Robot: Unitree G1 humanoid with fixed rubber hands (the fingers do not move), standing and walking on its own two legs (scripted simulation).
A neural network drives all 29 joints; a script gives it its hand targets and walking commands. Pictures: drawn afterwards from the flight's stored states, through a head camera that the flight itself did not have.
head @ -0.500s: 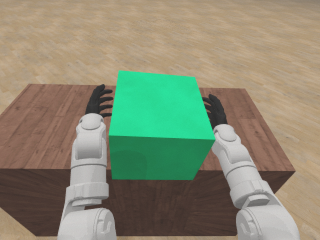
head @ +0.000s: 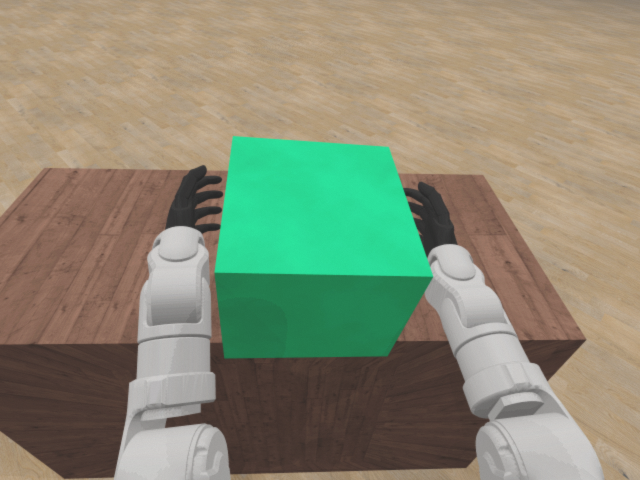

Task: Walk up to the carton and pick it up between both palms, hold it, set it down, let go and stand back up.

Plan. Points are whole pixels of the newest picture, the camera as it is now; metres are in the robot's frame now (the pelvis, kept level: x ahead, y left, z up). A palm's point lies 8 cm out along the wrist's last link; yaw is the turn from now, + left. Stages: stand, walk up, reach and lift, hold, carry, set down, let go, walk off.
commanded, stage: reach and lift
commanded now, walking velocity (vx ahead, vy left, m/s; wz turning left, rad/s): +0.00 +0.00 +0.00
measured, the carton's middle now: (310, 247) +0.40 +0.01 +0.11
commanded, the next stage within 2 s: hold in 0.54 s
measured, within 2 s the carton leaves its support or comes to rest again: neither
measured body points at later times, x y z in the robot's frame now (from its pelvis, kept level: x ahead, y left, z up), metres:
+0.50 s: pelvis -0.01 -0.01 +0.00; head -0.04 +0.02 +0.45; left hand +0.37 +0.16 +0.18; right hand +0.37 -0.15 +0.16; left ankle +0.06 +0.08 -0.75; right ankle -0.02 -0.09 -0.75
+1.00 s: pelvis -0.01 +0.00 +0.00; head -0.04 +0.03 +0.45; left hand +0.37 +0.17 +0.19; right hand +0.37 -0.15 +0.16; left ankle +0.06 +0.08 -0.75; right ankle -0.02 -0.09 -0.75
